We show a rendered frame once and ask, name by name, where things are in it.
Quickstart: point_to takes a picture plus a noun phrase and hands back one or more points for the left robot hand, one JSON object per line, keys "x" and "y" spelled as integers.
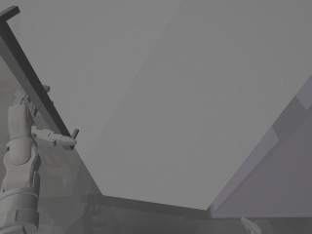
{"x": 20, "y": 120}

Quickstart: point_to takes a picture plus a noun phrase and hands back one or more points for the handle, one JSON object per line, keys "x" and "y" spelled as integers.
{"x": 12, "y": 53}

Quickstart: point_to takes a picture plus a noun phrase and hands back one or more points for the right robot hand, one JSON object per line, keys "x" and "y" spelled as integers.
{"x": 252, "y": 228}

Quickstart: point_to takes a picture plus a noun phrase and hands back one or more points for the left robot forearm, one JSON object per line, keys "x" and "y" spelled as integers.
{"x": 20, "y": 189}

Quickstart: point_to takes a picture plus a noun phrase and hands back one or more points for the fridge door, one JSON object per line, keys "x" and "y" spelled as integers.
{"x": 170, "y": 97}

